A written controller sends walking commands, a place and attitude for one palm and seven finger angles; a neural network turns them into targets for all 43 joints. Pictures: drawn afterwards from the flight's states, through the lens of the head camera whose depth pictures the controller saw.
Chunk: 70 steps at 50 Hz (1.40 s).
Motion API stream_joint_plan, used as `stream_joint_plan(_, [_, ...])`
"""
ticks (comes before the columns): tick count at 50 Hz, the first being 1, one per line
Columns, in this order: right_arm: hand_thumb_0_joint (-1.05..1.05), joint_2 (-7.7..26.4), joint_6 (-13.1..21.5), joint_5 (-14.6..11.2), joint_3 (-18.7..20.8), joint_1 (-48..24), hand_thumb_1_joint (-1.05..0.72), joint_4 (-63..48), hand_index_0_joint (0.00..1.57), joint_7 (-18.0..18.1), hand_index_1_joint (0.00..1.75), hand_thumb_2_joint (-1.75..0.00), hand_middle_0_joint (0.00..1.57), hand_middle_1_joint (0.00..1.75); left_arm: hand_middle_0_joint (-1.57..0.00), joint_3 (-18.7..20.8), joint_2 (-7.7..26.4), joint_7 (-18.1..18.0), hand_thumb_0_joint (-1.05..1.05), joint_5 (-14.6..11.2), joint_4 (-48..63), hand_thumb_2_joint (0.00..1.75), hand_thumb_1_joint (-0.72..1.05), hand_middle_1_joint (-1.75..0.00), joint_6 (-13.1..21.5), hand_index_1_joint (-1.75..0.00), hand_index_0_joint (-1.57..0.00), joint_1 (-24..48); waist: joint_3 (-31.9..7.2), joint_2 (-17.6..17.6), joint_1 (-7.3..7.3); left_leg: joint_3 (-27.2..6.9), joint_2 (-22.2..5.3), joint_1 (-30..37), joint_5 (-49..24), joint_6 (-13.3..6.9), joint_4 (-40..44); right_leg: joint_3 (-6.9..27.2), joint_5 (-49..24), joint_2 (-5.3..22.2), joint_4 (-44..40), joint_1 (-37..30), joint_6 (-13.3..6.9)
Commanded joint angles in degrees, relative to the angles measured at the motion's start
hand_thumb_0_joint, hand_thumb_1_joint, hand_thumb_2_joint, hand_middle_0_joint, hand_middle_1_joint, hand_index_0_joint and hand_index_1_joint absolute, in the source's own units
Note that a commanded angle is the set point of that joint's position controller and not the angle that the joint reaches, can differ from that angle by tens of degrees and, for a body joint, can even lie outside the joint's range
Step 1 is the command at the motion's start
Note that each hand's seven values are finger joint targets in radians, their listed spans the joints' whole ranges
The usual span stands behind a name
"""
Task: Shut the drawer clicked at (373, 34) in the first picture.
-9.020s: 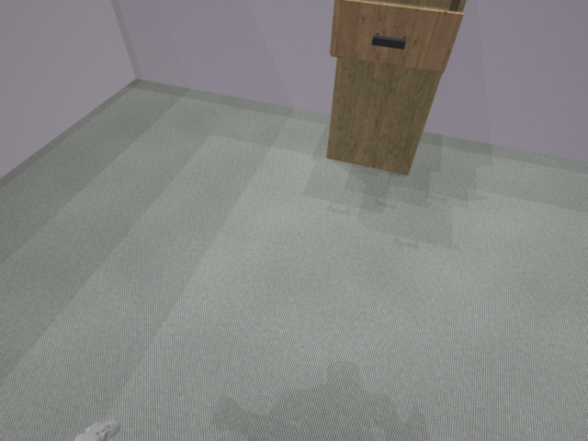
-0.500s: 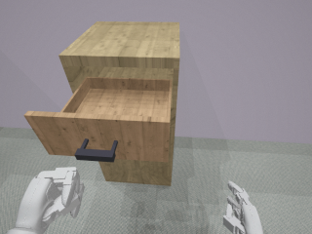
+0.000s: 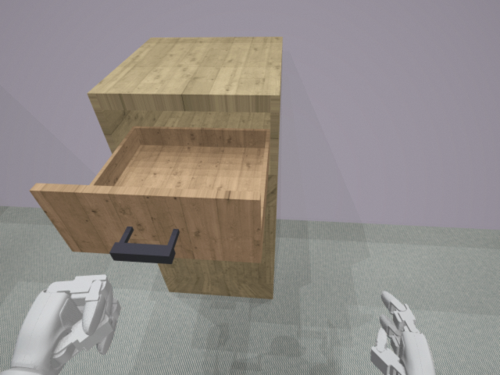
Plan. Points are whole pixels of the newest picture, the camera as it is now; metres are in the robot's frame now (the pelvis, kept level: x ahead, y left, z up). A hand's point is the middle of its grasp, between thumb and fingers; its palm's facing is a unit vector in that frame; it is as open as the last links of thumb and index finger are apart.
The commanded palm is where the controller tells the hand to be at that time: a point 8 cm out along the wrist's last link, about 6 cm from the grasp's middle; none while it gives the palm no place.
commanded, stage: bring the fist close to the handle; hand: left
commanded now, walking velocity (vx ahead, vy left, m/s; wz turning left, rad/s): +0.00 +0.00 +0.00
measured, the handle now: (147, 243) +0.33 +0.23 +0.04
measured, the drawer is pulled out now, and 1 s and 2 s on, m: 0.29 0.29 0.26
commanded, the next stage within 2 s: push the drawer shut in 1.32 s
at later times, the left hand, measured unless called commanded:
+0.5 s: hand (136, 308) +0.19 +0.19 +0.07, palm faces +0.02 -1.00 -0.05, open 3.3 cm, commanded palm +0.16 +0.25 +0.08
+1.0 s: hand (153, 299) +0.23 +0.19 +0.03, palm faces +0.01 -1.00 -0.05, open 3.3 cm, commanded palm +0.20 +0.24 +0.04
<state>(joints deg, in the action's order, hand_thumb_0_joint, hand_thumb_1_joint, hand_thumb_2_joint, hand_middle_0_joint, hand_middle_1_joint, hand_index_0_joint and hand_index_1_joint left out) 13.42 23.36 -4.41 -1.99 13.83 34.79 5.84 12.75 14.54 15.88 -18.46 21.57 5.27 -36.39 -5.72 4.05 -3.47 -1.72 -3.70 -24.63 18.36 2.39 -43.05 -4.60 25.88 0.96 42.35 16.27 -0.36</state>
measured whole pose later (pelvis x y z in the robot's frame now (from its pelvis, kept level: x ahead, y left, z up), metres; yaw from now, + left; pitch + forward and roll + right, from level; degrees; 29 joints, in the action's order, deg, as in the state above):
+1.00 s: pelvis -0.01 +0.01 -0.03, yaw -1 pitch +9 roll -1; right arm 13.6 12.0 -1.3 -0.9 12.9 33.1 3.2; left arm 8.2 12.0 10.9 -14.0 2.0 18.1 -19.4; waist -5.2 2.2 0.8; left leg -1.5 -3.1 -43.5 22.3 1.8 -56.3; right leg -3.6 30.6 2.0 56.7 35.4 0.5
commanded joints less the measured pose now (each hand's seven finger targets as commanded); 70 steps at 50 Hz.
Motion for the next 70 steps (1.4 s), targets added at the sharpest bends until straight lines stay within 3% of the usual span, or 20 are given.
stream_joint_plan(1, [0.00, 5.4, 3.8, 0.3, 2.4, -7.8, -0.90, -9.5, 0.20, 0.1, 0.30, -0.90, 0.20, 0.30, -1.40, 3.7, 5.7, 0.1, 0.00, -0.5, 9.6, 0.90, 0.90, -1.60, 4.5, -1.60, -1.40, 6.0, 2.8, -3.9, 1.02, 1.3, 3.9, 5.5, -4.4, -3.7, 5.0, 2.2, -10.7, -1.6, -10.8, 9.2, 0.8])
stream_joint_plan(8, [0.00, 5.3, 2.0, 1.1, 3.1, -7.2, -0.90, -9.6, 0.20, -0.8, 0.30, -0.90, 0.20, 0.30, -1.40, 3.6, 5.8, -0.9, 0.00, 1.5, 8.3, 0.90, 0.90, -1.60, 6.6, -1.60, -1.40, 6.0, -2.0, -2.4, 1.00, 2.0, 4.0, 5.9, -8.3, -3.8, 4.0, 1.2, -16.4, -1.2, -7.7, 7.9, 0.8])
stream_joint_plan(12, [0.00, 5.3, 0.6, 1.3, 3.2, -7.0, -0.90, -9.7, 0.20, -1.1, 0.30, -0.90, 0.20, 0.30, -1.40, 2.1, 4.3, -1.3, 0.00, 1.7, 7.2, 0.90, 0.90, -1.60, 8.1, -1.60, -1.40, 6.6, -1.7, -2.8, 1.73, 2.0, 4.0, 5.3, -8.2, -3.7, 3.5, 0.6, -16.3, -1.4, -6.7, 9.0, 0.7])
stream_joint_plan(13, [0.00, 5.3, 0.4, 1.3, 3.3, -7.1, -0.90, -9.7, 0.20, -1.1, 0.30, -0.90, 0.20, 0.30, -1.40, 1.9, 4.3, -1.3, 0.00, 1.7, 7.0, 0.90, 0.90, -1.60, 8.4, -1.60, -1.40, 7.4, -1.7, -1.5, 1.80, 2.1, 4.0, 5.0, -7.9, -3.6, 3.2, 0.7, -15.9, -1.3, -6.5, 9.3, 0.7])
stream_joint_plan(17, [0.00, 5.7, -1.0, 1.6, 3.8, -6.7, -0.90, -9.7, 0.20, -1.1, 0.30, -0.90, 0.20, 0.30, -1.40, 2.1, 3.9, -1.4, 0.00, 1.7, 3.8, 0.90, 0.90, -1.60, 9.5, -1.60, -1.40, 6.9, -2.2, -4.8, 2.10, 1.8, 3.9, 3.4, -8.3, -3.6, 2.4, 0.5, -16.5, -1.5, -5.3, 10.0, 0.8])
stream_joint_plan(19, [0.00, 5.8, -1.4, 1.9, 3.7, -6.7, -0.90, -9.4, 0.20, -1.3, 0.30, -0.90, 0.20, 0.30, -1.40, 0.5, 3.2, -1.7, 0.00, 2.2, 4.2, 0.90, 0.90, -1.60, 10.2, -1.60, -1.40, 9.0, -1.9, -2.5, 2.68, 1.7, 3.9, 3.3, -7.9, -3.7, 2.0, 0.5, -15.9, -1.3, -5.0, 10.8, 0.7])
stream_joint_plan(23, [0.00, 5.8, -2.5, 2.0, 4.3, -6.1, -0.90, -9.9, 0.20, -1.7, 0.30, -0.90, 0.20, 0.30, -1.40, 1.5, 3.9, -2.0, 0.00, 2.4, 3.0, 0.90, 0.90, -1.60, 11.3, -1.60, -1.40, 7.6, -5.3, -3.2, 2.35, 1.7, 3.9, 2.6, -9.4, -3.6, 1.0, 0.1, -17.2, -1.3, -2.9, 10.8, 0.7])
stream_joint_plan(29, [0.00, 5.8, -4.4, 2.4, 4.3, -6.2, -0.90, -9.9, 0.20, -2.3, 0.30, -0.90, 0.20, 0.30, -1.40, 0.0, 2.9, -3.9, 0.00, 3.4, 2.4, 0.90, 0.90, -1.60, 14.0, -1.60, -1.40, 8.7, -5.1, -1.7, 2.94, 1.2, 3.6, 0.6, -7.9, -3.6, -0.3, -0.4, -14.3, -1.5, -0.8, 13.6, 0.3])
stream_joint_plan(31, [0.00, 6.0, -5.0, 2.4, 4.3, -5.8, -0.90, -10.3, 0.20, -2.3, 0.30, -0.90, 0.20, 0.30, -1.40, -1.6, 1.8, -4.1, 0.00, 3.4, 1.1, 0.90, 0.90, -1.60, 14.4, -1.60, -1.40, 10.5, -4.0, -2.3, 3.88, 1.1, 3.5, -0.8, -5.4, -3.5, -0.8, -0.3, -11.5, -1.5, -0.4, 15.9, 0.5])
stream_joint_plan(33, [0.00, 6.3, -5.5, 2.6, 4.2, -5.5, -0.90, -10.3, 0.20, -2.1, 0.30, -0.90, 0.20, 0.30, -1.40, -1.7, 2.3, -4.2, 0.00, 3.5, 0.1, 0.90, 0.90, -1.60, 14.9, -1.60, -1.40, 12.7, -4.4, -2.3, 4.27, 0.8, 3.5, -1.8, -4.1, -3.4, -1.3, -0.2, -9.8, -1.4, 0.2, 16.9, 0.4])
stream_joint_plan(34, [0.00, 6.5, -5.9, 2.6, 4.4, -5.7, -0.90, -9.8, 0.20, -1.9, 0.30, -0.90, 0.20, 0.30, -1.40, 0.2, 4.0, -4.7, 0.00, 3.9, -1.3, 0.90, 0.90, -1.60, 15.1, -1.60, -1.40, 13.1, -3.9, -4.2, 4.19, 0.7, 3.3, -2.7, -3.3, -3.5, -1.6, 0.0, -8.8, -1.6, 0.1, 17.2, 0.4])
stream_joint_plan(35, [0.00, 6.4, -6.2, 2.6, 4.4, -5.4, -0.90, -10.3, 0.20, -1.9, 0.30, -0.90, 0.20, 0.30, -1.40, -1.2, 2.3, -4.5, 0.00, 3.9, -1.9, 0.90, 0.90, -1.60, 15.3, -1.60, -1.40, 12.3, -4.7, -3.2, 4.11, 1.0, 3.5, -2.7, -3.5, -3.5, -2.0, 0.2, -8.9, -1.5, 0.5, 17.6, 0.4])
stream_joint_plan(45, [0.00, 7.0, -8.0, 2.9, 4.1, -4.5, -0.90, -10.3, 0.20, -1.9, 0.30, -0.90, 0.20, 0.30, -1.40, -0.6, 3.7, -4.9, 0.00, 3.8, -6.9, 0.90, 0.90, -1.60, 17.5, -1.60, -1.40, 21.9, -8.5, -1.6, 4.88, 0.8, 3.2, -5.6, -2.1, -3.4, -5.3, 0.7, -6.9, -1.6, 3.6, 21.1, 0.2])
stream_joint_plan(48, [0.00, 7.0, -8.2, 2.8, 4.2, -4.4, -0.90, -11.3, 0.20, -2.2, 0.30, -0.90, 0.20, 0.30, -1.40, -0.8, 3.9, -4.7, 0.00, 3.6, -5.5, 0.90, 0.90, -1.60, 17.6, -1.60, -1.40, 20.1, -12.0, 0.0, 3.98, 0.9, 3.1, -4.6, -4.0, -3.3, -5.4, 0.6, -8.9, -1.5, 4.4, 19.5, 0.0])
stream_joint_plan(50, [0.00, 6.8, -8.7, 2.7, 4.5, -4.5, -0.90, -11.9, 0.20, -2.3, 0.30, -0.90, 0.20, 0.30, -1.40, -0.4, 4.1, -5.2, 0.00, 3.5, -4.7, 0.90, 0.90, -1.60, 17.1, -1.60, -1.40, 17.5, -13.2, -1.5, 3.46, 1.1, 3.0, -4.2, -5.4, -3.4, -5.1, 0.6, -10.6, -1.5, 4.3, 17.9, 0.1])
stream_joint_plan(56, [0.00, 6.7, -10.4, 2.4, 4.5, -4.7, -0.90, -12.1, 0.20, -2.2, 0.30, -0.90, 0.20, 0.30, -1.40, 1.1, 4.9, -6.5, 0.00, 3.5, -6.9, 0.90, 0.90, -1.60, 15.3, -1.60, -1.40, 16.6, -8.0, -4.7, 4.24, 1.4, 3.0, -6.8, -3.6, -3.4, -4.9, 0.8, -9.7, -1.6, 3.2, 19.0, 0.6])
stream_joint_plan(59, [0.00, 6.7, -10.8, 2.5, 4.5, -5.0, -0.90, -12.2, 0.20, -2.2, 0.30, -0.90, 0.20, 0.30, -1.40, 1.1, 4.7, -6.3, 0.00, 3.3, -6.6, 0.90, 0.90, -1.60, 15.6, -1.60, -1.40, 15.6, -7.1, -4.0, 4.07, 1.5, 3.2, -7.3, -2.7, -3.5, -4.8, 1.0, -8.4, -1.6, 2.6, 19.0, 0.5])
stream_joint_plan(63, [0.00, 6.8, -10.3, 2.5, 4.4, -4.2, -0.90, -12.6, 0.20, -2.2, 0.30, -0.90, 0.20, 0.30, -1.40, -1.2, 3.8, -5.5, 0.00, 3.3, -3.9, 0.90, 0.90, -1.60, 17.3, -1.60, -1.40, 17.7, -8.4, -2.0, 4.98, 1.4, 3.2, -6.2, -2.9, -3.5, -5.6, 1.0, -8.5, -1.6, 3.3, 20.1, 0.4])
stream_joint_plan(66, [0.00, 7.0, -10.1, 2.6, 4.2, -3.7, -0.90, -12.0, 0.20, -2.0, 0.30, -0.90, 0.20, 0.30, -1.40, -1.0, 4.6, -5.2, 0.00, 3.2, -4.8, 0.90, 0.90, -1.60, 18.2, -1.60, -1.40, 20.2, -7.9, -3.0, 5.76, 1.0, 3.2, -6.9, -1.6, -3.7, -6.2, 1.5, -7.0, -1.6, 3.0, 21.2, 0.5])
stream_joint_plan(70, [0.00, 7.0, -10.0, 2.5, 4.3, -3.9, -0.90, -12.1, 0.20, -1.8, 0.30, -0.90, 0.20, 0.30, -1.40, -0.4, 4.7, -4.8, 0.00, 3.2, -5.7, 0.90, 0.90, -1.60, 18.3, -1.60, -1.40, 19.7, -9.4, -2.4, 5.02, 1.0, 3.2, -6.7, -1.8, -3.7, -6.2, 1.5, -6.8, -1.5, 3.4, 20.6, 0.3])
